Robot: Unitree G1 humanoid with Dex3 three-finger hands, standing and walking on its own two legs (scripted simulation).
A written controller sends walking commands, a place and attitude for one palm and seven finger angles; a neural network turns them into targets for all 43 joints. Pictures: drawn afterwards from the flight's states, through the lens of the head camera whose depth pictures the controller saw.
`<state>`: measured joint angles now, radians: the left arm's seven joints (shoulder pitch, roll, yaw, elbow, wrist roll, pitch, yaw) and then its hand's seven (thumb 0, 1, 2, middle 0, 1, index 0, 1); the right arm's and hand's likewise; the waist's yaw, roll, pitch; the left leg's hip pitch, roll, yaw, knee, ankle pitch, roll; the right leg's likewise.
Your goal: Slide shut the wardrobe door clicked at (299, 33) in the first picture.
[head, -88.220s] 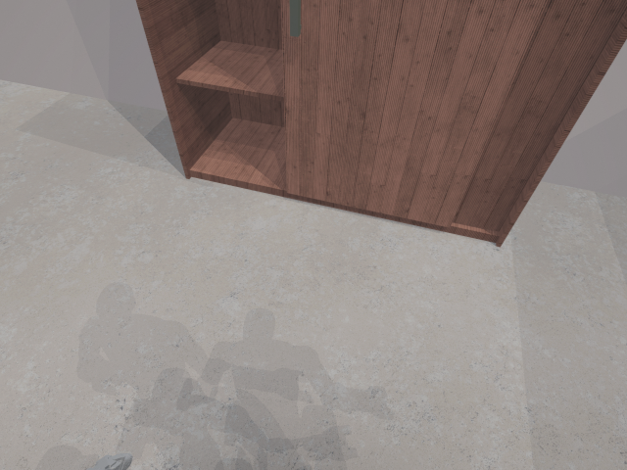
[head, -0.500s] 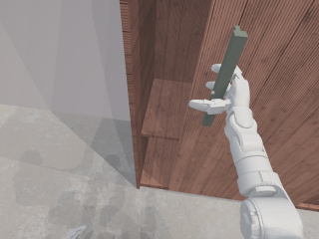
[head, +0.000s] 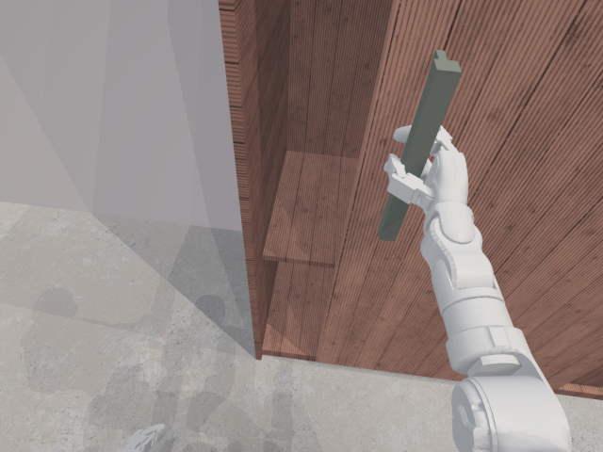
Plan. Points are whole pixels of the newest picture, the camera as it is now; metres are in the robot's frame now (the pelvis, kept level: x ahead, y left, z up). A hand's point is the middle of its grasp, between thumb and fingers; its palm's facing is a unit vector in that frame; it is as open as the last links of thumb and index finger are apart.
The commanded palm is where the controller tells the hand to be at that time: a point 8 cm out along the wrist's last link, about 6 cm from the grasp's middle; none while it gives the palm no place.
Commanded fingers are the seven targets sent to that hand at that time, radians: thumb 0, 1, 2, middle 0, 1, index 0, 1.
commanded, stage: grip the handle and tug to test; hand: right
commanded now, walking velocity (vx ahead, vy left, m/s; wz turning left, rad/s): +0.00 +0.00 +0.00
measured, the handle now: (409, 159) +0.49 -0.09 +0.16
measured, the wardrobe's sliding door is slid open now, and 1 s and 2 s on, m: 0.18 0.18 0.18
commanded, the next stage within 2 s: tug the door sideways, standing still in 0.68 s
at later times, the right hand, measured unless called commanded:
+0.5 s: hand (396, 177) +0.44 -0.07 +0.16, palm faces +0.02 +1.00 +0.00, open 6.1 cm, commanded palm +0.39 -0.11 +0.16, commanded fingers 0.00 -0.90 -0.90 0.45 1.40 0.45 1.40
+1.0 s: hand (398, 178) +0.43 -0.07 +0.16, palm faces +0.01 +1.00 -0.01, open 6.2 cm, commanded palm +0.41 -0.10 +0.16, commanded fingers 0.00 -0.90 -0.90 0.45 1.40 0.45 1.40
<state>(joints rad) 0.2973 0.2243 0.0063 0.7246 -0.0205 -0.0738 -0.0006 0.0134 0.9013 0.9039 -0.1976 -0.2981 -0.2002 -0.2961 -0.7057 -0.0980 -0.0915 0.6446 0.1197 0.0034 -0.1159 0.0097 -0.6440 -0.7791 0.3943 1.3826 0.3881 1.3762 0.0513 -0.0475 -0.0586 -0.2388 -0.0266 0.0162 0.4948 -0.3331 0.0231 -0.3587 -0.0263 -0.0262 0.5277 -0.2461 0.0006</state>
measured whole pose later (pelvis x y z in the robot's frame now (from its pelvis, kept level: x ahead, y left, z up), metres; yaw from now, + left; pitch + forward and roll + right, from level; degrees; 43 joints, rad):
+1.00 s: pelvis +0.06 +0.01 +0.00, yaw -1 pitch +4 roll -1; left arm 0.19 0.24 0.01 0.65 -0.01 0.01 0.01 0.01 0.90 0.90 -0.20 -0.30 -0.20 -0.30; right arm -0.41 -0.06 0.01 0.14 0.13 0.22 -0.11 0.01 -0.64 -0.78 0.37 1.39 0.35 1.39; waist -0.01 -0.05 -0.06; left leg -0.12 -0.02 0.05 0.44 -0.35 0.02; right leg -0.25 -0.02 -0.01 0.50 -0.28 0.01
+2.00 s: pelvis +0.02 +0.07 +0.00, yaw -7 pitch -3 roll +1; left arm 0.12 0.22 0.05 0.67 -0.02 -0.03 0.03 0.02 0.90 0.90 -0.19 -0.30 -0.20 -0.30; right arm -0.71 -0.13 0.09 0.38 0.08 -0.10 -0.13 -0.04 -0.72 -0.83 0.40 1.40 0.15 1.40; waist -0.08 -0.03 0.26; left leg -0.48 -0.02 0.00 1.07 -0.37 0.02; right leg -0.21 -0.04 -0.02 0.57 -0.31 0.00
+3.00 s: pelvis +0.12 +0.20 -0.01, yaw -8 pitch +0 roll +1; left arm 0.04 0.18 0.00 0.56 -0.03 -0.10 -0.05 0.02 0.90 0.90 -0.20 -0.30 -0.20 -0.30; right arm -0.28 -0.05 0.11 -0.11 0.03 -0.06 -0.18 -0.02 -0.75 -0.79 0.36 1.40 0.05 1.23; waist -0.15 -0.09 0.18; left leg -0.25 0.01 0.05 0.61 -0.37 -0.01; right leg -0.24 -0.17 -0.10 0.67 -0.37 0.07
